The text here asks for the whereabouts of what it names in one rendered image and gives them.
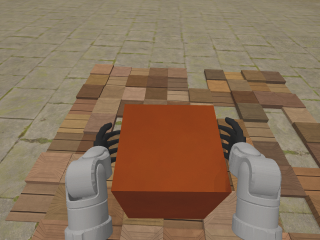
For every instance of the robot left forearm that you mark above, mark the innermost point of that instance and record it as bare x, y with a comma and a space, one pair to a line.
86, 196

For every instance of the carton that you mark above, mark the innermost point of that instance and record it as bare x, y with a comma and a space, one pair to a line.
170, 162

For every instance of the robot right forearm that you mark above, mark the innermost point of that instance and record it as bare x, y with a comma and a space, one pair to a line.
258, 194

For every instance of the robot left hand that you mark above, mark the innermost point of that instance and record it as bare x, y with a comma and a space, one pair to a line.
101, 139

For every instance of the robot right hand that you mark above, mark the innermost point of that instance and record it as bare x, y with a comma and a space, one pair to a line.
236, 135

